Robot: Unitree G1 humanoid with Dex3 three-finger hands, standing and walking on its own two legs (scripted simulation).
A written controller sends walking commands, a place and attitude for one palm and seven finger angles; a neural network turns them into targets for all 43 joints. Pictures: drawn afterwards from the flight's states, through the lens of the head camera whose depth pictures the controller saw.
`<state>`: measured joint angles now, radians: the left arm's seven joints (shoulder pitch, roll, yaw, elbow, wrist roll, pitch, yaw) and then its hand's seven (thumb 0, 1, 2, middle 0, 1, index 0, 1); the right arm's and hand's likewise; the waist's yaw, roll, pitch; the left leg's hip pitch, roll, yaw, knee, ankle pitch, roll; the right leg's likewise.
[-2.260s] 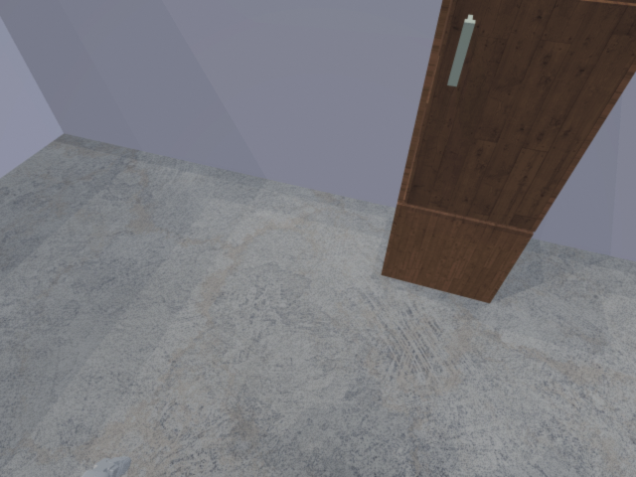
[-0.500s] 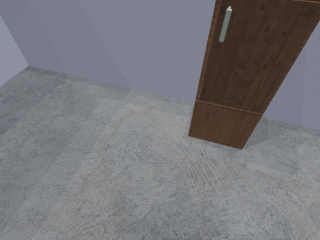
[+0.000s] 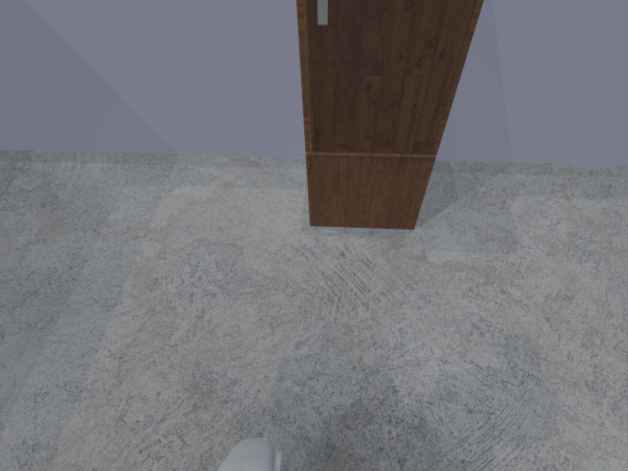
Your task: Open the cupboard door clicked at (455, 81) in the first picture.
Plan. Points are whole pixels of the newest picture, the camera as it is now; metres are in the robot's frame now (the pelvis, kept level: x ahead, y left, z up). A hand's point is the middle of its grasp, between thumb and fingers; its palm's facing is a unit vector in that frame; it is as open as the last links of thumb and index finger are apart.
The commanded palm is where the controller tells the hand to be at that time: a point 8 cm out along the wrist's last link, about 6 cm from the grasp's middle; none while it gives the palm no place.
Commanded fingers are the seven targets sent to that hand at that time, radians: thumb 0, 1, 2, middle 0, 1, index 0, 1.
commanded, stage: walk to a spot facing it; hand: left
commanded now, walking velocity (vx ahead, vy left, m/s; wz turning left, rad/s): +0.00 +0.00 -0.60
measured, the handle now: out of the picture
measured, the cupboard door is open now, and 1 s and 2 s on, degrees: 0 0 0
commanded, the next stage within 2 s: turn to face it in 1.84 s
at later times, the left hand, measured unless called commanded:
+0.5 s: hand out of the picture +0.11 +0.27 -0.17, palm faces -0.22 -0.95 -0.21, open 7.4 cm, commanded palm none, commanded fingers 0.00 0.90 0.90 -0.20 -0.30 -0.20 -0.30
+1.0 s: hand (226, 456) +0.15 +0.15 -0.16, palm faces -0.54 -0.82 -0.21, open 7.4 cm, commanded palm none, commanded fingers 0.00 0.90 0.90 -0.20 -0.30 -0.20 -0.30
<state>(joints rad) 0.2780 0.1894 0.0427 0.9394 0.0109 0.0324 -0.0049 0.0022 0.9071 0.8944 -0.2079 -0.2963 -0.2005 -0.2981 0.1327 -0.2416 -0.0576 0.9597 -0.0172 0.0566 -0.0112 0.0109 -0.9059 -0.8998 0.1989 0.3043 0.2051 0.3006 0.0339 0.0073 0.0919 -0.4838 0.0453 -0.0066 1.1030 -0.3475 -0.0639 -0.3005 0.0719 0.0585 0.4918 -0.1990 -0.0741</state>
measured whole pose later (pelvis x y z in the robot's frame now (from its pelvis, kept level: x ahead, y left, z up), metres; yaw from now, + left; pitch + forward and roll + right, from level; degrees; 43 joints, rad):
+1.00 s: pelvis +0.00 +0.02 +0.00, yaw -35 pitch +0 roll +0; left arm 0.30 0.20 0.05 0.96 0.02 -0.02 -0.02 0.00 0.91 0.89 -0.21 -0.30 -0.20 -0.30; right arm 0.25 -0.26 -0.07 0.95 -0.03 0.03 0.03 0.01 -0.91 -0.90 0.20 0.30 0.20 0.30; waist -0.01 0.02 0.02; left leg -0.55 0.14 0.06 1.04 -0.28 -0.08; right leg -0.12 0.03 0.01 0.41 -0.29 -0.02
